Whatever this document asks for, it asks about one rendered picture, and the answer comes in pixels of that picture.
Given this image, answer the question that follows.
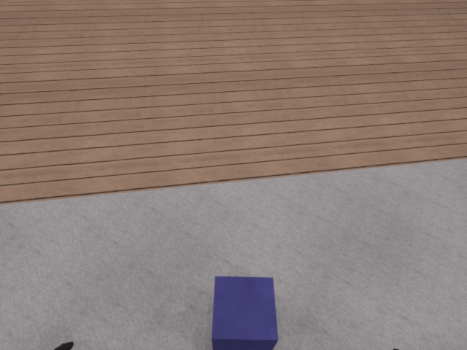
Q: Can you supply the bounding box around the carton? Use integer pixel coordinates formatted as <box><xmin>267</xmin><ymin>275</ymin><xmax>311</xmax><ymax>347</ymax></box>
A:
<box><xmin>212</xmin><ymin>276</ymin><xmax>278</xmax><ymax>350</ymax></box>

